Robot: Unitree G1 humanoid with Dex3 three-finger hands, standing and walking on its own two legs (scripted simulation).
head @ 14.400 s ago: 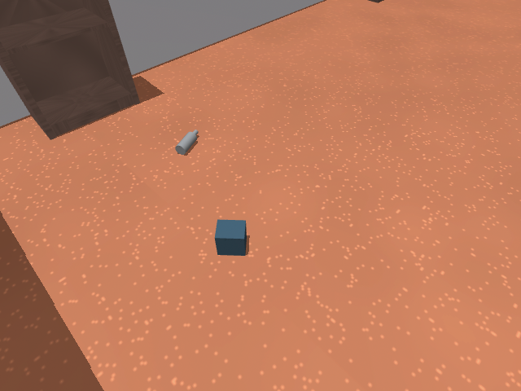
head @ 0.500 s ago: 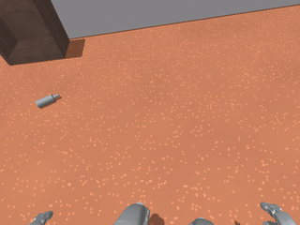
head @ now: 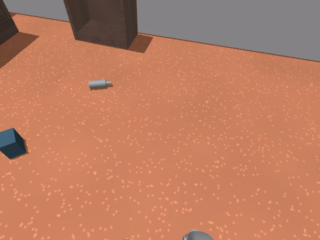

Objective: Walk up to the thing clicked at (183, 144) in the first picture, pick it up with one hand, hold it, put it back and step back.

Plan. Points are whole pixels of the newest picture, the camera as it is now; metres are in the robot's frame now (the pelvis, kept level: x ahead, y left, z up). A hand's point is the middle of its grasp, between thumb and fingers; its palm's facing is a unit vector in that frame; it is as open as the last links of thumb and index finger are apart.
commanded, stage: walk up
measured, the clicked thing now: (100, 83) +1.42 +0.50 -0.71
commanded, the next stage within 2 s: stand in 1.26 s
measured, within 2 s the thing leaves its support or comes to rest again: neither
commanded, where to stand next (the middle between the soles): +0.09 +0.00 m, yaw +12 degrees
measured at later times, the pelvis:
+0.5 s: pelvis +0.00 +0.00 +0.00, yaw +11 degrees
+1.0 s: pelvis +0.01 -0.02 +0.03, yaw +15 degrees
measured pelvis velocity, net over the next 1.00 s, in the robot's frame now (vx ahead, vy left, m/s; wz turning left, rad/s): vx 0.01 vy -0.02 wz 0.27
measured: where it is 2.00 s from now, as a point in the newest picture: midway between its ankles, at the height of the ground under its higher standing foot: outside the picture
